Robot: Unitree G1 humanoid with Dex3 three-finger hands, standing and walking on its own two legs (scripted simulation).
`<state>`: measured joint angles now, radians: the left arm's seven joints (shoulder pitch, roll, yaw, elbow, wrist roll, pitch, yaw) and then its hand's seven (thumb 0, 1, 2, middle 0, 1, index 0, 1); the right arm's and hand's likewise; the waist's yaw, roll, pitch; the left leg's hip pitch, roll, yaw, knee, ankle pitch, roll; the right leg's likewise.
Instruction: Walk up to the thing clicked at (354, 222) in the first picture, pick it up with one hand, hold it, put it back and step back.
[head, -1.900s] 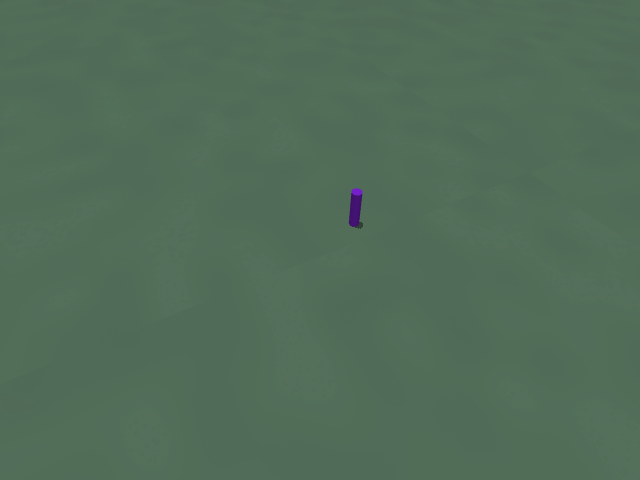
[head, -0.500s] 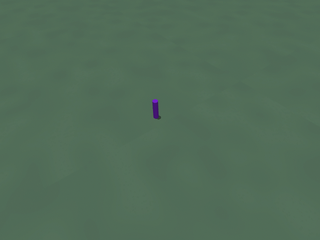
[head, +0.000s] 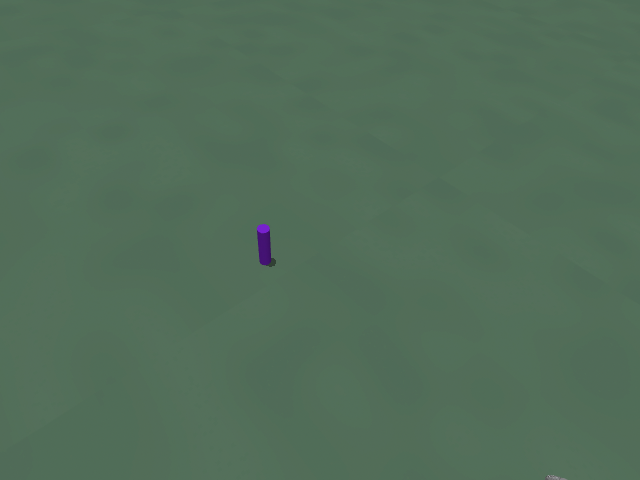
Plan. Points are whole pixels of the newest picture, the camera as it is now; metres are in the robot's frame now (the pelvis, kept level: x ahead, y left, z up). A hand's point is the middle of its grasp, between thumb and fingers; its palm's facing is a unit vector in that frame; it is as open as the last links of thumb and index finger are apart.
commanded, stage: walk up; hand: left
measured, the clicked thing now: (264, 245) +1.05 +0.18 -0.66
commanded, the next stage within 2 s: none
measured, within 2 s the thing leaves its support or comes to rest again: neither
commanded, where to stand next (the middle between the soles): +0.72 -0.01 m, yaw -3 degrees
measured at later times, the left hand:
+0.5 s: hand (181, 354) +0.33 +0.22 -0.10, palm faces -0.10 -0.91 -0.40, open 7.3 cm
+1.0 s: hand (172, 281) +0.49 +0.28 -0.14, palm faces -0.13 -0.93 -0.34, open 7.4 cm
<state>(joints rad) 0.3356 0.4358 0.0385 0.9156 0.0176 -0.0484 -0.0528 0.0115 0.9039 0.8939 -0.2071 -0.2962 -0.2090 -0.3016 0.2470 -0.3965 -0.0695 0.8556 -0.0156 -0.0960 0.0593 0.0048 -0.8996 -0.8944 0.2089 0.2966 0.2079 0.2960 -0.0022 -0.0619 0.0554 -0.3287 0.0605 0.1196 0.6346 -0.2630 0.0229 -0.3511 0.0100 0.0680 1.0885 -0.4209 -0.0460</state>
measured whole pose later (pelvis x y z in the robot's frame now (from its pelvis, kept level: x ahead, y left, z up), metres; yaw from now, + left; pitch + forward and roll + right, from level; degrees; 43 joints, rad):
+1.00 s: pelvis +0.41 +0.00 +0.01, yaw -4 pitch -3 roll +0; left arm 0.30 0.45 0.04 0.90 0.01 -0.05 -0.06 0.01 0.91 0.89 -0.20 -0.30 -0.21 -0.30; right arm 0.32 -0.40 -0.04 0.82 -0.01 -0.09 0.05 0.00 -0.90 -0.89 0.21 0.30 0.21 0.30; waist -0.01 -0.06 0.08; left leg -0.19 0.04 0.11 0.50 -0.26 0.03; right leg -0.50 -0.09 -0.01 0.91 -0.32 -0.01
